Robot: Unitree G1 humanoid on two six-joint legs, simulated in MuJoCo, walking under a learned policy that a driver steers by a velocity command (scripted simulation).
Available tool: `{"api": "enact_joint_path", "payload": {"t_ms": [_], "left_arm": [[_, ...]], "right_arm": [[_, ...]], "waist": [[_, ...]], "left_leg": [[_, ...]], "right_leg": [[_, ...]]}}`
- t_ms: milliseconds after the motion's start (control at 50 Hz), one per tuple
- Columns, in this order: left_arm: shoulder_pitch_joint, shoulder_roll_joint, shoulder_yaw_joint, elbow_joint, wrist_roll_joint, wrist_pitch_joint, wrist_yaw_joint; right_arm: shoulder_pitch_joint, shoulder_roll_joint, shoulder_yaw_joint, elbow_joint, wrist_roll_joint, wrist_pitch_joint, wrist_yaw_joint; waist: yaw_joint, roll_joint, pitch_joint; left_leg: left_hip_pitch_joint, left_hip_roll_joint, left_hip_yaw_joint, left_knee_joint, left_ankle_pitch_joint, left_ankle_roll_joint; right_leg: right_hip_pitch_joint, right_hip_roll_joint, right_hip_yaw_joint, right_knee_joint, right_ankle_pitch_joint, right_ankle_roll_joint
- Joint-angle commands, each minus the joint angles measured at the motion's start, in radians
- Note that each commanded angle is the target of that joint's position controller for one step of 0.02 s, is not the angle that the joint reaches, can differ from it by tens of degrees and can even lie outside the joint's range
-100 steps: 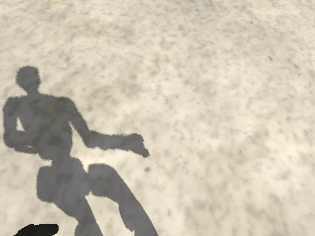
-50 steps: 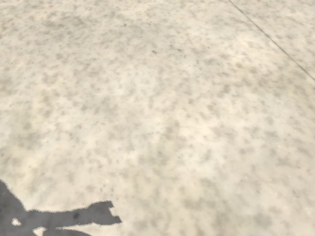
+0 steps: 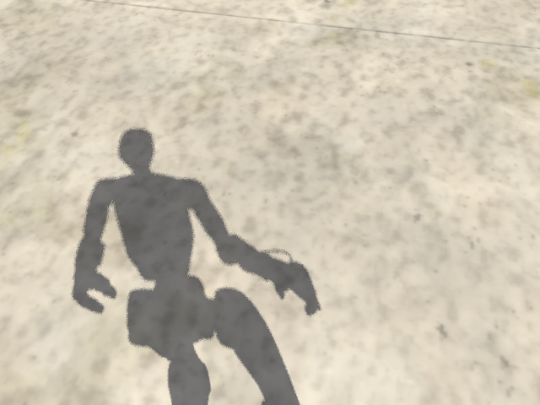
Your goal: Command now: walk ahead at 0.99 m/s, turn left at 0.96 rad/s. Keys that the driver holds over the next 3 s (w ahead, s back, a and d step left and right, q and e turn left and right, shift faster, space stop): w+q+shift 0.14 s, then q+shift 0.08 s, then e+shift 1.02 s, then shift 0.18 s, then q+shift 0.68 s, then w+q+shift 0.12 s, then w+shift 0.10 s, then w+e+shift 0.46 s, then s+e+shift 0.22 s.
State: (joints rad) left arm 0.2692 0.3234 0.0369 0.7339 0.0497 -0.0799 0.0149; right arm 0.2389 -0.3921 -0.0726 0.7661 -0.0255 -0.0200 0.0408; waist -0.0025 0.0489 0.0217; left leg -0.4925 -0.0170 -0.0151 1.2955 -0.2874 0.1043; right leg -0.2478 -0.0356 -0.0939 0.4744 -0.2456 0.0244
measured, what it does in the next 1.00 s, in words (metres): walks ahead: left foot, then right foot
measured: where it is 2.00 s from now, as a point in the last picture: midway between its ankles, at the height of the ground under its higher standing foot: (270, 374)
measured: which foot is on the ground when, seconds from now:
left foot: up 0.00-0.26, down 0.28-0.78, up 0.80-1.00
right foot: down 0.00-0.26, up 0.28-0.76, down 0.78-1.00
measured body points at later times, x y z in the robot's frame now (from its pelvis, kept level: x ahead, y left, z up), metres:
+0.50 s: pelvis +0.38 +0.02 +0.00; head +0.42 +0.04 +0.45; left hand +0.42 +0.32 -0.12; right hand +0.57 -0.18 -0.12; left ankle +0.41 +0.07 -0.73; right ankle +0.47 -0.15 -0.64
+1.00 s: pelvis +0.54 -0.01 +0.00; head +0.59 -0.03 +0.45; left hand +0.72 +0.27 -0.08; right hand +0.70 -0.30 -0.10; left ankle +0.58 +0.16 -0.68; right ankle +0.59 -0.09 -0.74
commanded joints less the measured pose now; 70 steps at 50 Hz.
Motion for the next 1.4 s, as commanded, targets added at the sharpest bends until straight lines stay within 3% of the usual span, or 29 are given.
{"api": "enact_joint_path", "payload": {"t_ms": [20,160,200,240,260,280,300,320,340,360,380,460,560,680,760,780,800,820,840,880,1000,1140,1200,1220,1240,1260,1280,1320,1400], "left_arm": [[0.128,0.022,0.006,0.031,-0.024,-0.031,-0.018],[0.120,0.087,0.017,0.084,-0.019,-0.057,-0.013],[0.156,0.144,0.030,0.083,-0.031,-0.047,0.004],[0.134,0.190,0.038,0.072,-0.042,-0.023,0.020],[0.122,0.172,0.032,0.069,-0.044,-0.019,0.012],[0.116,0.146,0.029,0.022,-0.047,-0.037,0.022],[0.260,0.096,-0.001,-0.010,-0.045,-0.058,0.007],[0.247,0.162,0.011,0.013,-0.101,-0.055,0.004],[0.223,0.144,0.013,0.008,-0.127,-0.043,0.007],[0.159,0.137,0.019,0.011,-0.116,-0.024,0.025],[0.165,0.125,0.023,0.037,-0.110,0.003,0.034],[0.169,0.043,0.034,0.047,-0.085,0.047,0.039],[0.062,0.011,0.036,-0.008,-0.071,0.043,0.014],[-0.055,0.027,0.041,-0.112,-0.068,0.063,-0.041],[0.102,0.072,0.071,-0.110,-0.067,0.058,-0.055],[0.194,0.156,0.103,-0.102,-0.058,0.053,-0.035],[0.176,0.284,0.130,-0.119,-0.042,0.053,-0.016],[0.167,0.236,0.113,-0.162,-0.011,0.044,-0.021],[0.089,0.213,0.111,-0.188,-0.023,0.042,-0.025],[-0.029,0.143,0.094,-0.210,-0.080,0.060,-0.010],[-0.049,0.159,0.110,-0.240,-0.064,0.103,0.035],[-0.097,0.163,0.114,-0.272,-0.062,0.132,0.035],[-0.145,0.151,0.108,-0.289,-0.073,0.138,0.029],[-0.097,0.102,0.092,-0.287,-0.070,0.140,0.024],[-0.074,0.070,0.082,-0.309,-0.076,0.135,0.020],[-0.053,0.162,0.104,-0.301,-0.057,0.117,0.009],[-0.043,0.202,0.116,-0.268,-0.060,0.115,0.003],[-0.032,0.155,0.102,-0.229,-0.054,0.125,0.008],[-0.107,0.078,0.061,-0.257,-0.065,0.117,0.009]], "right_arm": [[-0.095,0.059,0.032,-0.137,-0.010,0.019,0.029],[-0.326,0.057,0.064,-0.235,-0.010,0.015,0.069],[-0.254,0.047,0.061,-0.199,-0.023,0.002,0.065],[0.044,-0.001,0.034,-0.100,-0.038,-0.011,0.044],[0.203,-0.031,0.013,-0.030,-0.037,-0.017,0.020],[0.121,-0.145,-0.027,-0.096,0.075,-0.006,-0.014],[0.056,-0.208,-0.012,-0.144,0.020,-0.015,-0.035],[0.085,-0.143,-0.017,-0.139,-0.019,-0.007,-0.031],[0.036,-0.121,-0.016,-0.107,-0.007,-0.019,-0.016],[-0.057,-0.049,0.000,-0.114,0.027,-0.041,-0.013],[-0.115,0.003,0.021,-0.106,0.030,-0.060,-0.012],[-0.148,0.031,0.023,-0.041,-0.004,-0.089,-0.011],[-0.193,0.027,0.018,-0.035,0.004,-0.046,-0.071],[-0.144,-0.019,-0.003,-0.016,0.023,0.022,-0.086],[-0.185,-0.022,-0.014,-0.035,0.053,0.040,-0.097],[-0.158,-0.020,-0.015,-0.043,0.044,0.033,-0.093],[-0.129,0.057,0.004,-0.090,-0.012,0.022,-0.076],[-0.143,0.022,0.007,-0.093,-0.003,0.006,-0.056],[-0.176,-0.014,-0.003,-0.095,0.028,-0.002,-0.045],[-0.219,-0.005,-0.007,-0.093,0.020,0.001,-0.056],[-0.208,0.050,0.003,-0.068,0.034,0.011,-0.065],[-0.206,0.015,-0.019,-0.063,0.039,-0.005,-0.055],[-0.111,-0.016,-0.041,-0.036,0.040,-0.021,-0.047],[-0.090,-0.070,-0.057,-0.035,0.029,-0.016,-0.051],[-0.118,-0.133,-0.065,-0.041,-0.001,-0.001,-0.058],[-0.150,-0.085,-0.056,-0.072,-0.026,-0.007,-0.059],[-0.201,-0.032,-0.042,-0.097,-0.014,-0.005,-0.068],[-0.219,-0.002,-0.028,-0.106,0.018,0.008,-0.083],[-0.109,-0.024,-0.024,-0.079,0.015,0.026,-0.089]], "waist": [[0.018,-0.149,0.009],[-0.010,-0.071,0.154],[-0.044,-0.096,0.079],[-0.183,-0.130,-0.084],[-0.231,-0.116,-0.148],[-0.174,0.104,-0.180],[-0.060,0.153,-0.487],[-0.121,-0.005,-0.618],[-0.063,-0.111,-0.443],[-0.027,-0.189,-0.287],[0.016,-0.191,-0.174],[0.062,-0.048,-0.048],[0.034,0.006,-0.079],[-0.024,0.029,-0.055],[0.072,0.016,-0.106],[0.114,-0.113,-0.146],[0.026,-0.402,-0.193],[0.064,-0.316,-0.397],[0.062,-0.194,-0.359],[0.007,-0.035,-0.176],[-0.006,-0.141,-0.186],[0.023,-0.245,-0.155],[-0.022,-0.238,-0.149],[0.000,-0.114,-0.179],[0.051,0.208,-0.140],[0.052,0.213,-0.117],[0.059,0.135,-0.097],[0.044,0.047,-0.060],[-0.021,0.076,-0.059]], "left_leg": [[-0.311,0.119,-0.050,0.019,0.042,-0.006],[-0.154,0.047,0.170,-0.460,0.305,0.034],[0.013,-0.056,0.242,-0.560,0.301,0.048],[0.399,-0.112,0.156,-0.630,0.302,0.088],[0.614,-0.077,0.054,-0.723,0.416,0.119],[0.880,0.166,-0.225,-0.731,0.831,0.152],[1.063,0.413,-0.591,-0.680,1.362,0.279],[1.054,0.461,-0.602,-0.760,1.183,0.397],[0.837,0.418,-0.527,-0.861,0.857,0.376],[0.626,0.375,-0.438,-0.916,0.683,0.316],[0.428,0.346,-0.339,-0.955,0.673,0.281],[0.121,0.233,-0.032,-1.051,0.796,0.183],[0.286,0.178,0.153,-1.029,0.755,0.110],[0.472,0.283,0.167,-0.920,0.690,0.101],[0.440,0.261,0.218,-0.615,0.847,0.012],[0.280,0.178,0.227,-0.385,0.632,-0.063],[-0.088,-0.033,0.211,-0.066,-0.275,-0.151],[-0.183,-0.102,-0.073,0.117,-0.385,-0.156],[-0.213,-0.054,-0.138,0.122,-0.318,-0.134],[-0.230,-0.002,-0.125,-0.027,-0.188,-0.133],[-0.056,-0.056,-0.118,-0.431,-0.074,-0.187],[0.063,-0.072,-0.138,-0.646,-0.014,-0.165],[0.253,-0.033,-0.122,-0.907,0.117,-0.128],[0.386,0.133,-0.245,-0.969,0.124,-0.068],[0.409,0.329,-0.503,-1.035,0.199,0.080],[0.336,0.413,-0.593,-1.047,0.212,0.160],[0.298,0.365,-0.479,-1.020,0.197,0.142],[0.282,0.249,-0.319,-0.994,0.167,0.085],[0.375,0.219,-0.215,-0.980,0.330,0.117]], "right_leg": [[0.207,-0.264,0.218,-0.266,0.106,-0.088],[0.138,-0.154,-0.175,-0.348,0.678,-0.034],[0.210,-0.156,-0.190,-0.165,1.130,-0.016],[0.119,-0.201,-0.147,0.228,1.209,-0.020],[0.014,-0.175,-0.144,0.478,0.917,-0.021],[-0.272,0.028,-0.110,0.884,-0.165,0.034],[-0.375,0.016,0.157,1.122,-0.400,0.033],[-0.374,0.020,0.287,1.190,-0.363,0.041],[-0.423,-0.022,0.227,1.105,-0.299,0.042],[-0.417,-0.075,0.206,1.018,-0.246,0.046],[-0.348,-0.092,0.209,0.973,-0.220,0.053],[-0.192,-0.096,0.184,0.749,-0.093,0.066],[-0.286,-0.085,0.108,0.475,0.211,0.065],[-0.353,-0.063,0.040,0.268,0.130,0.009],[-0.125,0.035,-0.016,0.071,0.122,-0.093],[0.080,-0.006,0.131,-0.006,0.538,-0.161],[0.320,-0.232,0.525,0.030,1.049,-0.338],[0.434,-0.317,0.765,-0.042,0.874,-0.455],[0.396,-0.294,0.687,-0.072,0.706,-0.415],[0.192,-0.201,0.548,-0.107,0.463,-0.315],[0.077,-0.088,0.508,-0.103,0.378,-0.242],[0.013,-0.043,0.632,-0.091,0.134,-0.187],[-0.055,0.015,0.648,-0.021,0.074,-0.141],[-0.153,0.086,0.570,0.117,-0.188,-0.100],[-0.344,0.239,0.325,0.360,-0.380,-0.044],[-0.387,0.151,0.313,0.590,-0.355,-0.002],[-0.368,0.115,0.289,0.678,-0.285,0.013],[-0.371,0.106,0.251,0.788,-0.181,0.037],[-0.387,0.089,0.185,0.686,-0.168,0.060]]}}
Next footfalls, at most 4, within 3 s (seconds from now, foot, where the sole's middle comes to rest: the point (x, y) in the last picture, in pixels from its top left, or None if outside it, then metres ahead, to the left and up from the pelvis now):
0.28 left None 0.45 0.08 -0.77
0.78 right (323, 343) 0.63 -0.09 -0.77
1.22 left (245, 318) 0.70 0.11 -0.77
1.58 right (326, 384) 0.52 -0.09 -0.77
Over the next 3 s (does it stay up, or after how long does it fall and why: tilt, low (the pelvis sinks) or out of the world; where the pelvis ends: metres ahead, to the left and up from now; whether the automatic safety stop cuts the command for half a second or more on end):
stays up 0.97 0.07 0.00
